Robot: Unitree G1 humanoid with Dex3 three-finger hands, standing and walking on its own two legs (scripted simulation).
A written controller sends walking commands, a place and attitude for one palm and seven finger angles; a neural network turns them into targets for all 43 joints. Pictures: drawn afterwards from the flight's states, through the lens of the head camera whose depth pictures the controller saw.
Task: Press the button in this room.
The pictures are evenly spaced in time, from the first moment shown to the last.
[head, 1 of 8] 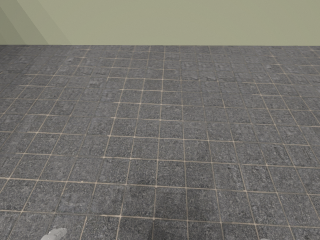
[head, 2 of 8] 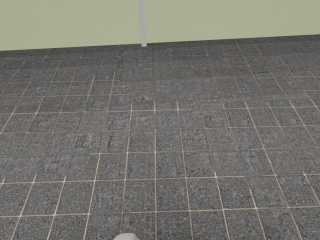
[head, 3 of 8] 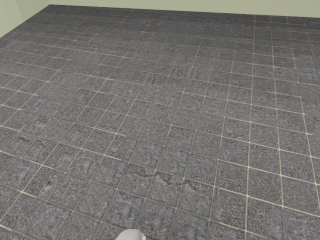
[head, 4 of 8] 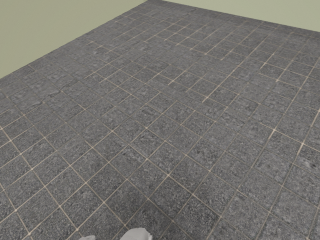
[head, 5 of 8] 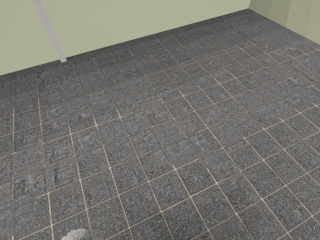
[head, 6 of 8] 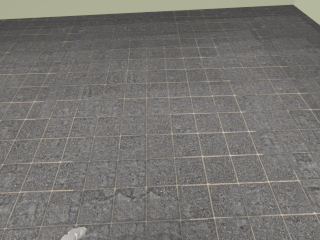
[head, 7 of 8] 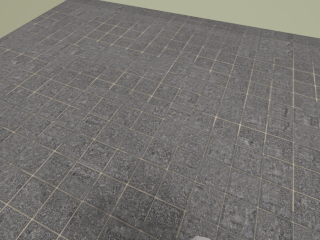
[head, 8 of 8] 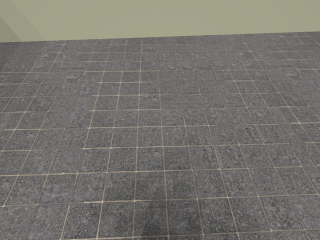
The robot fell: no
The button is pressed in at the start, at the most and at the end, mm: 0 0 0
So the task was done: no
